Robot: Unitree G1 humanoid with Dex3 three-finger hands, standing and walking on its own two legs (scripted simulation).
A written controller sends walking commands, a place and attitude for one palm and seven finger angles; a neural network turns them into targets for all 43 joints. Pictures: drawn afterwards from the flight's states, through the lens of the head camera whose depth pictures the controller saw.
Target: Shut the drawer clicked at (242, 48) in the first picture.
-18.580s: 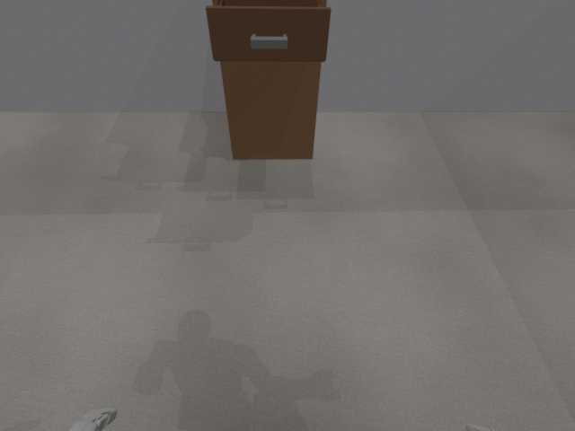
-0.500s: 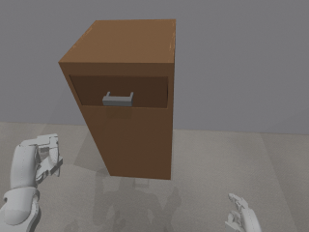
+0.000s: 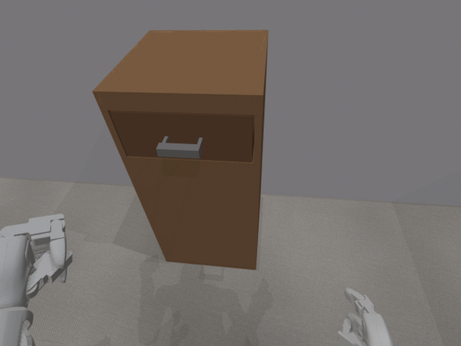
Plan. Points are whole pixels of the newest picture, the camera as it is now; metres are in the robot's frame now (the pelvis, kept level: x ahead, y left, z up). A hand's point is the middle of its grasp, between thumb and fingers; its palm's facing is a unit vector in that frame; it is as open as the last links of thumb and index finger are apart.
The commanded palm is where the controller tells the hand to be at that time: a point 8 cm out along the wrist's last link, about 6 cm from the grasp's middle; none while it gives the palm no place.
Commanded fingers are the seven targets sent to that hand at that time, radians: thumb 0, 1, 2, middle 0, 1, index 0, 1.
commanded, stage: step back with the hand held close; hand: left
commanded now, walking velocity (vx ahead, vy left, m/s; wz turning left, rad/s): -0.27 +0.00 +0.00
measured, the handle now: (181, 145) +0.60 +0.22 -0.01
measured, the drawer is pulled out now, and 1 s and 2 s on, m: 0.00 0.00 0.00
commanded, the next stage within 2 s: stop stepping back and stand still in 1.20 s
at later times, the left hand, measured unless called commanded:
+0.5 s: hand (27, 281) +0.14 +0.27 +0.16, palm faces +0.32 -0.80 -0.52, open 3.2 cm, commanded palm +0.08 +0.31 +0.17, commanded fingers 0.00 0.90 0.90 -1.40 -1.60 -1.40 -1.60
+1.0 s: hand out of the picture +0.07 +0.29 +0.17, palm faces +0.39 -0.76 -0.51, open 3.2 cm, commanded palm -0.01 +0.32 +0.17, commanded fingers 0.00 0.90 0.90 -1.40 -1.60 -1.40 -1.60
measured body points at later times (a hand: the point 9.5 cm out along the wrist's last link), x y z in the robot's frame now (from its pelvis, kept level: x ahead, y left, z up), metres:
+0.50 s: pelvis -0.05 +0.03 +0.00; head -0.02 +0.03 +0.44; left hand +0.12 +0.31 +0.19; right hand +0.14 -0.21 -0.08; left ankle -0.02 +0.12 -0.74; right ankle -0.02 -0.10 -0.74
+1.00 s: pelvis -0.12 +0.03 -0.01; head -0.10 +0.06 +0.44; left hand +0.04 +0.33 +0.19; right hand +0.04 -0.20 -0.09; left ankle -0.02 +0.12 -0.74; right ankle -0.21 -0.10 -0.72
